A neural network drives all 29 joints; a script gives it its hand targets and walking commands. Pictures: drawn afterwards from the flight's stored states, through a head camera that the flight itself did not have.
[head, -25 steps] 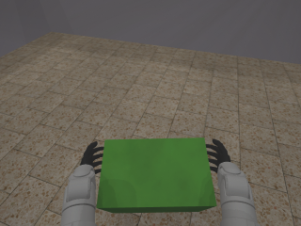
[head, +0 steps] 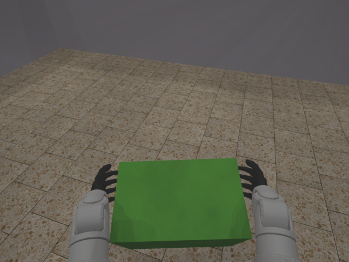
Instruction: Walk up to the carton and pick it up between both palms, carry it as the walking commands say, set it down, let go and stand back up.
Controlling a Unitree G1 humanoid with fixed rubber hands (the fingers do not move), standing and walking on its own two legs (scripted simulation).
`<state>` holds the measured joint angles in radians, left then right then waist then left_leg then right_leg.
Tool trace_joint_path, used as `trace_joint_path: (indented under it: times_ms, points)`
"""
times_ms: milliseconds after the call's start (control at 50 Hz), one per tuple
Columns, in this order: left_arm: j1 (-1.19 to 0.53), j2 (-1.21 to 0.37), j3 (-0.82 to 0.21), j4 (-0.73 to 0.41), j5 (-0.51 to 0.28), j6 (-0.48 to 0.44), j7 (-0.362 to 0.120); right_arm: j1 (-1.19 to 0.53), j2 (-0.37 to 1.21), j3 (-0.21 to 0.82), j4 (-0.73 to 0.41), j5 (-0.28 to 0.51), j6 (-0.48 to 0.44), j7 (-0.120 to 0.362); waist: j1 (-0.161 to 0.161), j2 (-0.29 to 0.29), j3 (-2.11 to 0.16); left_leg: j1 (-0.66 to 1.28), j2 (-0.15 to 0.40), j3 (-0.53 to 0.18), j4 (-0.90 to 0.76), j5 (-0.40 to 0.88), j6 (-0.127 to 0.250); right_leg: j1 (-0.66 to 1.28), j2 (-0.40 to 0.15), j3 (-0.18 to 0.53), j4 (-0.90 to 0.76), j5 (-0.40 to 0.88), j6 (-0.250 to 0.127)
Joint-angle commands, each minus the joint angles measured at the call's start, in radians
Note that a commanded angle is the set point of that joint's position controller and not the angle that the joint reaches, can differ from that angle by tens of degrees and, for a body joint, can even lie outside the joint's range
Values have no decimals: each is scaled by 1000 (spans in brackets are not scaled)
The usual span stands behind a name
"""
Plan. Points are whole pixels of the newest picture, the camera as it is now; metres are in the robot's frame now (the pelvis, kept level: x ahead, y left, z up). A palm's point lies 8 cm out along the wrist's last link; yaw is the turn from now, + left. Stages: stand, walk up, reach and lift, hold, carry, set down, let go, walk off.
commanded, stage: reach and lift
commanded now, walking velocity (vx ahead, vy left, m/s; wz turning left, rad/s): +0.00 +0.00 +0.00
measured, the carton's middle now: (179, 207) +0.30 +0.00 -0.04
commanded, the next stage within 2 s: hold in 0.68 s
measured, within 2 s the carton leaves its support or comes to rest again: neither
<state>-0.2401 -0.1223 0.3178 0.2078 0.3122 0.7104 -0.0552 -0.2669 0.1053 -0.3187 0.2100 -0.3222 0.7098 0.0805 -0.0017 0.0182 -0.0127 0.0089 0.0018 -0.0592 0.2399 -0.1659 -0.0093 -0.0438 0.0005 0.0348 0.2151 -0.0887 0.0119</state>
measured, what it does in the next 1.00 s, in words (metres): stands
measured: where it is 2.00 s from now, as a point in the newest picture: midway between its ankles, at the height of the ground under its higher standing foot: outside the picture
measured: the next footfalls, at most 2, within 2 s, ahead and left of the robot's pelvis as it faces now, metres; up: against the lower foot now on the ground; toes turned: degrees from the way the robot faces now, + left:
left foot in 2.00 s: +0.17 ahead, +0.07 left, +0.00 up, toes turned -6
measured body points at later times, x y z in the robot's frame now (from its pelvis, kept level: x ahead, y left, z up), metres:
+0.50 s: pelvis +0.00 +0.00 +0.00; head -0.03 -0.01 +0.45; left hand +0.29 +0.19 +0.04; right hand +0.29 -0.19 +0.04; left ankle -0.01 +0.13 -0.75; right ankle +0.03 -0.13 -0.75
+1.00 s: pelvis +0.00 +0.00 +0.00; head -0.04 -0.01 +0.45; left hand +0.28 +0.19 +0.04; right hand +0.28 -0.19 +0.04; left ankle -0.01 +0.13 -0.75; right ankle +0.03 -0.13 -0.75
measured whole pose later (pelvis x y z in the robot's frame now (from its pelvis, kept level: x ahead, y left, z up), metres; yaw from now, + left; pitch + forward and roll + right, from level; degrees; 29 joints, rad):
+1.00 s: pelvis +0.00 +0.00 +0.00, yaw +0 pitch -5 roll +0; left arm -0.21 -0.11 0.29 0.18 0.31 0.71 -0.07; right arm -0.20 0.14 -0.31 0.13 -0.31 0.71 0.05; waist 0.00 0.01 -0.01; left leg 0.01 0.00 -0.07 0.25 -0.16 -0.01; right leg -0.05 0.00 0.03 0.23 -0.09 0.01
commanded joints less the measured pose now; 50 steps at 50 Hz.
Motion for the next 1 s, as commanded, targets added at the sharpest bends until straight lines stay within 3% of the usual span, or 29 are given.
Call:
trace_joint_path:
  times_ms: [0,220,980]
  points:
    - [-532,-796,-592,-33,-276,-33,-275,-480,808,578,-18,284,-22,272,-7,-10,-218,-95,-94,11,-45,171,6,190,101,2,13,155,-6]
    - [-486,-773,-613,-69,-270,-42,-269,-441,806,613,-66,298,-20,256,-4,-8,-239,-86,-97,6,-41,219,5,202,106,1,14,193,1]
    - [-487,-772,-618,-56,-279,-43,-286,-421,820,625,-72,300,-13,253,-1,-9,-201,-108,-97,2,-45,121,17,169,99,-1,22,101,-1]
